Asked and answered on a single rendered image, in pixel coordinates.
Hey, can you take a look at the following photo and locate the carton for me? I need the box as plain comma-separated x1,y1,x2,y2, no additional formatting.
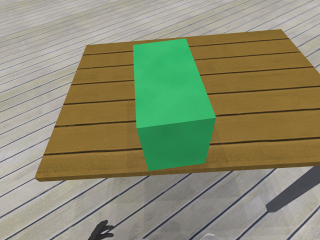
133,38,216,171

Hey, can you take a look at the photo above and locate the robot right shin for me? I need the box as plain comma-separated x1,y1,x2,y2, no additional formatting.
202,233,215,239

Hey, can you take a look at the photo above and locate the left robot hand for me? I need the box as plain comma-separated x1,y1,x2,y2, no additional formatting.
88,220,115,240

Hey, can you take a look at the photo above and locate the table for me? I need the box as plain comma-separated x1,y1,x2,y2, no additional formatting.
34,29,320,213

